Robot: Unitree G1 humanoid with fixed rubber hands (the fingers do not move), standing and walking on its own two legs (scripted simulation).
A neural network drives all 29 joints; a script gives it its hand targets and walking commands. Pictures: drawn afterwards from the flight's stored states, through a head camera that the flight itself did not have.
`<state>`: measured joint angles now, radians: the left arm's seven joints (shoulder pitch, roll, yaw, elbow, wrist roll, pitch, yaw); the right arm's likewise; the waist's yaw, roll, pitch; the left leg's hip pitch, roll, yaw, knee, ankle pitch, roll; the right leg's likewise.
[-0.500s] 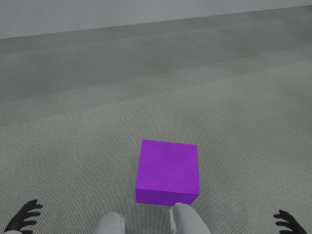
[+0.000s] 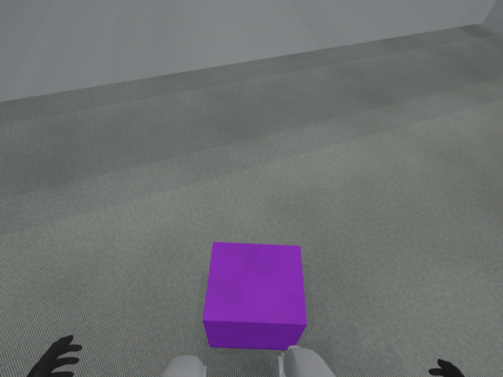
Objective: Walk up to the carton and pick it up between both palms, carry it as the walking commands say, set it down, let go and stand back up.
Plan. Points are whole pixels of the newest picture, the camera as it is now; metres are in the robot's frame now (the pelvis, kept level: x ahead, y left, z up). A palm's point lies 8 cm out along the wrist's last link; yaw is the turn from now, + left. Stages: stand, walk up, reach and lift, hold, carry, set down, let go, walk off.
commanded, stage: walk up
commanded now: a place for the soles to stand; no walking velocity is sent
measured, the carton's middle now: (253, 297) +0.45 -0.02 -0.57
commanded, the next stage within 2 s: none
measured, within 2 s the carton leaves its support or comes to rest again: neither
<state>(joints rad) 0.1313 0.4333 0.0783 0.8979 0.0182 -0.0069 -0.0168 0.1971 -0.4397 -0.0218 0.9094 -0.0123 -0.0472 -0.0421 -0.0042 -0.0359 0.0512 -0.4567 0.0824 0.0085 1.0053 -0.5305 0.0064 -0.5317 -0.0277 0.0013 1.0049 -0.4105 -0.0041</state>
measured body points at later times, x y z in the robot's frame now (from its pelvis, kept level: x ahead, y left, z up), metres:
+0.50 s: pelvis +0.01 +0.01 +0.03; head +0.03 +0.01 +0.48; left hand +0.14 +0.34 -0.08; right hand +0.10 -0.32 -0.08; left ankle +0.03 +0.17 -0.68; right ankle +0.07 -0.12 -0.68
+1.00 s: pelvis +0.02 +0.01 +0.04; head +0.05 +0.02 +0.49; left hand +0.13 +0.34 -0.07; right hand +0.17 -0.30 -0.06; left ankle +0.03 +0.17 -0.68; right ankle +0.07 -0.12 -0.68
